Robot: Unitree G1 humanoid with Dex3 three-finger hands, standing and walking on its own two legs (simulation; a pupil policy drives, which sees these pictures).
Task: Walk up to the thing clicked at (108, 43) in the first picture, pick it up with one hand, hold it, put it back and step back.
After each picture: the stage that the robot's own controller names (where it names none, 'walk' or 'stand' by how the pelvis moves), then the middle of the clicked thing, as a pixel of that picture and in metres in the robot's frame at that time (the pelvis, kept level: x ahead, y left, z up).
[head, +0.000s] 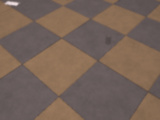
stand; (108, 39) +1.48 -0.27 -0.72
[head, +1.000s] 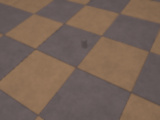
walk; (84, 43) +1.37 +0.11 -0.70
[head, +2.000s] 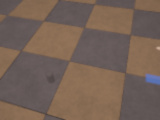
walk; (50, 77) +0.85 +0.37 -0.71
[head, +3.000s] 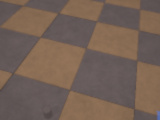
walk; (47, 112) +0.55 +0.26 -0.70
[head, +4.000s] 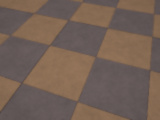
stand; out of the picture +0.46 +0.26 -0.72
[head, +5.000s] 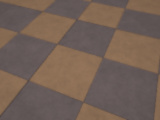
stand; out of the picture +0.46 +0.22 -0.71
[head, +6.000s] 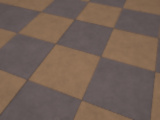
stand; out of the picture +0.49 +0.23 -0.73
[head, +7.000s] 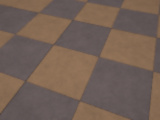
stand; out of the picture +0.48 +0.25 -0.73
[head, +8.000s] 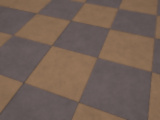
stand; out of the picture +0.47 +0.25 -0.73
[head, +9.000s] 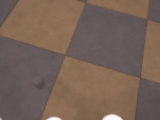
go down; (38, 82) +0.51 +0.26 -0.55
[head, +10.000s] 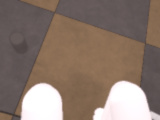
go down; (19, 43) +0.55 +0.29 -0.32
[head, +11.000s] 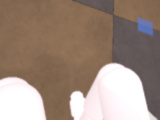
close in; out of the picture +0.53 +0.33 -0.24
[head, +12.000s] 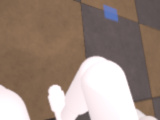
close; out of the picture +0.52 +0.36 -0.23
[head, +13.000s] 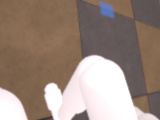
lift; out of the picture +0.49 +0.27 -0.26
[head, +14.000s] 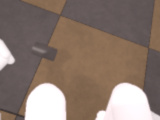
lift; (44, 51) +0.54 +0.19 -0.34
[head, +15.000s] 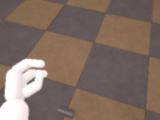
close; (66, 112) +0.50 +0.13 -0.67
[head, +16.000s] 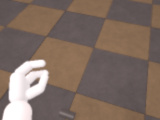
close; (67, 114) +0.51 +0.14 -0.70
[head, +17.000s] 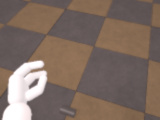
stand; (68, 111) +0.53 +0.13 -0.70
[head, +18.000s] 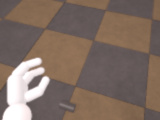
stand; (67, 106) +0.53 +0.13 -0.69
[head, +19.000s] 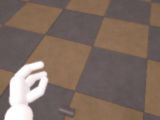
stand; (67, 111) +0.53 +0.13 -0.70
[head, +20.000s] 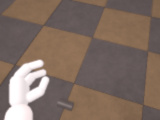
stand; (65, 104) +0.53 +0.13 -0.68
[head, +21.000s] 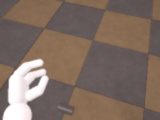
stand; (65, 109) +0.51 +0.14 -0.69
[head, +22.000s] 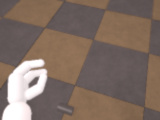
close; (65, 109) +0.51 +0.14 -0.69
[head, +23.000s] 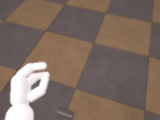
close; (65, 113) +0.49 +0.14 -0.70
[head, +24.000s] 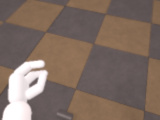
close; (65, 115) +0.48 +0.15 -0.70
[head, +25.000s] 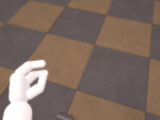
close; (65, 118) +0.47 +0.15 -0.70
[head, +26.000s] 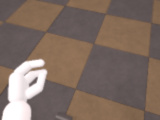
close; (63, 118) +0.46 +0.15 -0.70
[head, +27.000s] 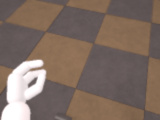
close; (63, 119) +0.45 +0.16 -0.70
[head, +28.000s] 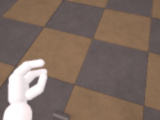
close; (61, 116) +0.44 +0.16 -0.68
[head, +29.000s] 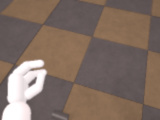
close; (60, 116) +0.43 +0.17 -0.68
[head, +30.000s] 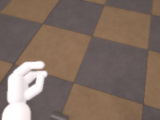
close; (59, 117) +0.42 +0.17 -0.68
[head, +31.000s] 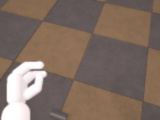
close; (59, 115) +0.42 +0.17 -0.68
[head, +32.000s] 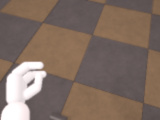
close; (58, 119) +0.41 +0.18 -0.68
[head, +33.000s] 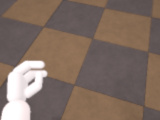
close; out of the picture +0.39 +0.18 -0.69
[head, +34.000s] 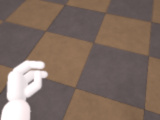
close; out of the picture +0.39 +0.18 -0.70
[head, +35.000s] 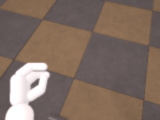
close; out of the picture +0.39 +0.18 -0.67
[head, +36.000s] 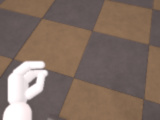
close; out of the picture +0.37 +0.19 -0.66
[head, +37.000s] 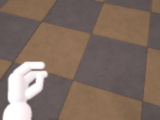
close; out of the picture +0.36 +0.20 -0.68
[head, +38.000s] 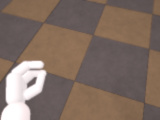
close; out of the picture +0.36 +0.19 -0.67
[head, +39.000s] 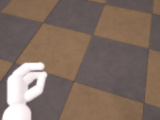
close; out of the picture +0.34 +0.20 -0.67
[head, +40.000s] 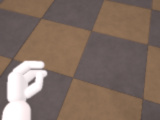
close; out of the picture +0.34 +0.20 -0.67
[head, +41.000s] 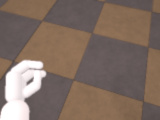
close; out of the picture +0.32 +0.21 -0.67
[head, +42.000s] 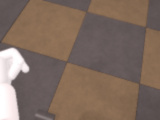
crouch; (45, 117) +0.33 +0.21 -0.61
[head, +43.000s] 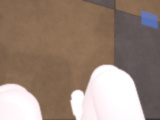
lower; out of the picture +0.36 +0.26 -0.28
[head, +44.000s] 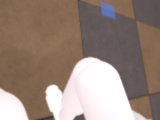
lower; out of the picture +0.33 +0.28 -0.26
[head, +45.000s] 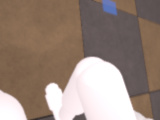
lower; out of the picture +0.31 +0.28 -0.26
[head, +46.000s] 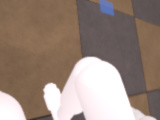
lower; out of the picture +0.30 +0.28 -0.26
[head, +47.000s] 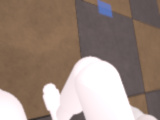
lower; out of the picture +0.30 +0.28 -0.26
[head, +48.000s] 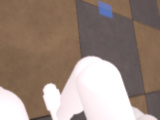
withdraw; out of the picture +0.29 +0.28 -0.26
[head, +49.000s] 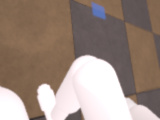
withdraw; out of the picture +0.28 +0.28 -0.27
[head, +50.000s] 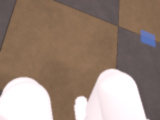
stand; out of the picture +0.28 +0.26 -0.29
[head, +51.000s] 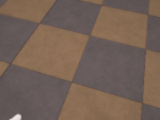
stand; out of the picture +0.22 +0.23 -0.65
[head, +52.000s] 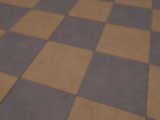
stand; out of the picture +0.22 +0.25 -0.69
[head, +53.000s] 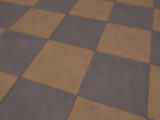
stand; out of the picture +0.20 +0.25 -0.69
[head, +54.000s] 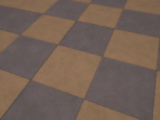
stand; out of the picture +0.21 +0.24 -0.75
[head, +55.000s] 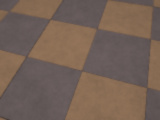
walk; out of the picture +0.29 +0.22 -0.73
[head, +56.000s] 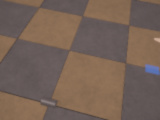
walk; (49, 102) +0.54 +0.25 -0.73
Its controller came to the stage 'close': yes
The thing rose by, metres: 0.01
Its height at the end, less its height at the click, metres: -0.02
